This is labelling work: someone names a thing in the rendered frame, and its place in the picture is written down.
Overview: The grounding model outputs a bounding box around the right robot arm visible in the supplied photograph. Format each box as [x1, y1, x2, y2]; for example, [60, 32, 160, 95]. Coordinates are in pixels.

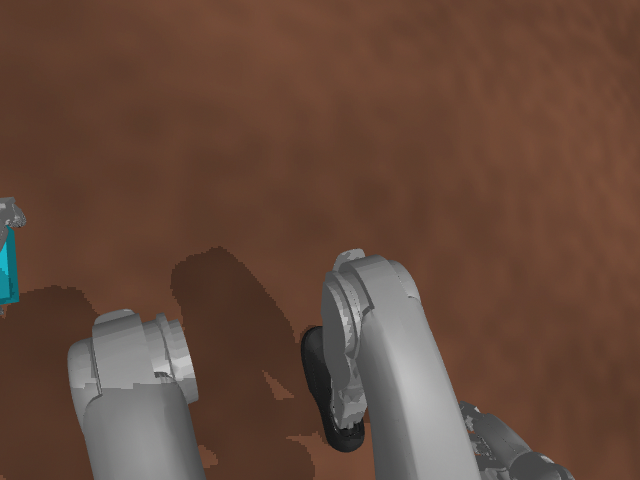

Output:
[509, 452, 575, 480]

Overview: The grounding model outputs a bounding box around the small box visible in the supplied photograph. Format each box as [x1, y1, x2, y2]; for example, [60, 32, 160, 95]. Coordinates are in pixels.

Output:
[0, 225, 19, 305]

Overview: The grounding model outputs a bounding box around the right robot hand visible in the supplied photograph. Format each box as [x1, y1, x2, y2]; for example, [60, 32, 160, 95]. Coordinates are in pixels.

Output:
[459, 401, 533, 480]

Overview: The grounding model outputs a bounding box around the left robot hand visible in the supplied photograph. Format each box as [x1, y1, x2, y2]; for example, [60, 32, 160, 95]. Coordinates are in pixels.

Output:
[0, 197, 26, 315]

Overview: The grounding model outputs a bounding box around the right robot foot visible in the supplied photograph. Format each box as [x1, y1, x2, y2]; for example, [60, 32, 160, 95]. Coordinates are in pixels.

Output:
[301, 326, 365, 453]

